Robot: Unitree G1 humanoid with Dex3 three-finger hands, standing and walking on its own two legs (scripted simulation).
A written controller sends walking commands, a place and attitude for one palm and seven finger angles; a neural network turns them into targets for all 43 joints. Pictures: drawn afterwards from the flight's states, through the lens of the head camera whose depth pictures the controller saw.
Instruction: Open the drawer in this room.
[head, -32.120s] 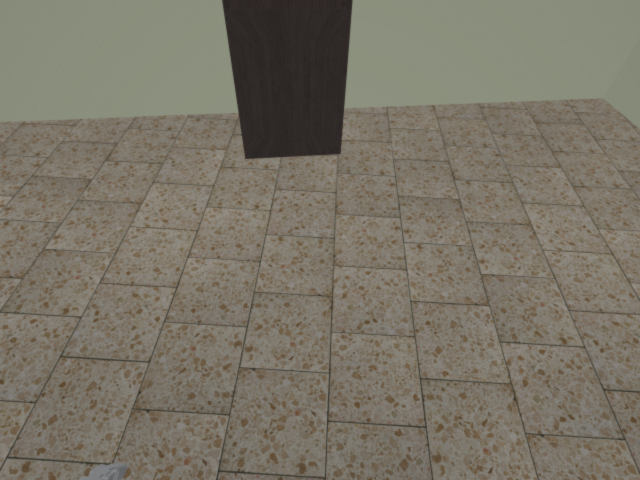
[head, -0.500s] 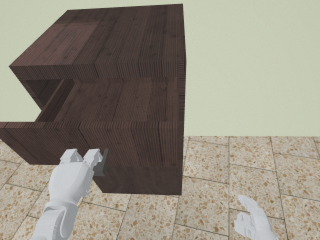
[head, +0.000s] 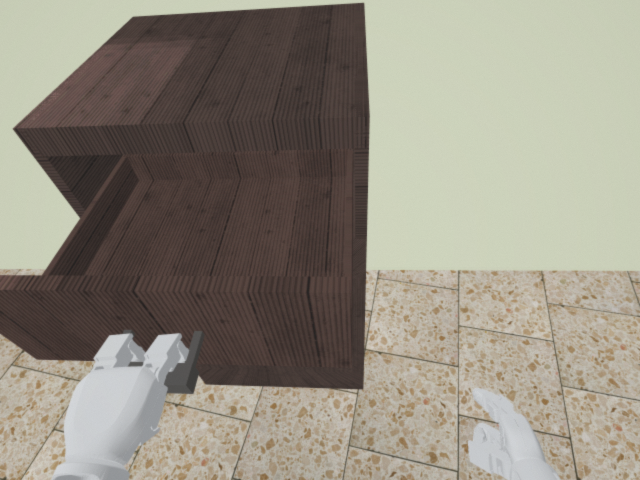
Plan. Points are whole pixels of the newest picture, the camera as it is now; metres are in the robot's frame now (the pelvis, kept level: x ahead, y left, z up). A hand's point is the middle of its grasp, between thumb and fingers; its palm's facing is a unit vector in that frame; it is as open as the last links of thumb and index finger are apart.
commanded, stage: pull the drawer open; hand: left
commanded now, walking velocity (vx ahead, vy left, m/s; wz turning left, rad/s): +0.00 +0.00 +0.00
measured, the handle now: (154, 358) +0.24 +0.22 +0.06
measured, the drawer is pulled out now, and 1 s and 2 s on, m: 0.24 0.30 0.27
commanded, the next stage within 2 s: open the thumb to release the handle in 0.72 s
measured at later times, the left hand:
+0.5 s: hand (130, 465) +0.13 +0.21 +0.04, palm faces -0.02 -0.11 -0.99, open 6.0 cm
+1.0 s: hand (129, 469) +0.13 +0.21 +0.04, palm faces +0.03 -0.09 -0.99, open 6.2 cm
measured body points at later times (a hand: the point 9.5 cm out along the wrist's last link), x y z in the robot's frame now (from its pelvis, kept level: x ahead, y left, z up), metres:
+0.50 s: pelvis -0.01 +0.00 -0.01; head +0.01 -0.04 +0.44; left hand +0.13 +0.22 +0.10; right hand +0.21 -0.22 -0.10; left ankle +0.03 +0.14 -0.71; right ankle -0.05 -0.09 -0.71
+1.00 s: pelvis -0.01 +0.00 -0.01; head +0.01 -0.04 +0.43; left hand +0.12 +0.22 +0.09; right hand +0.21 -0.22 -0.11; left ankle +0.03 +0.14 -0.71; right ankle -0.05 -0.09 -0.71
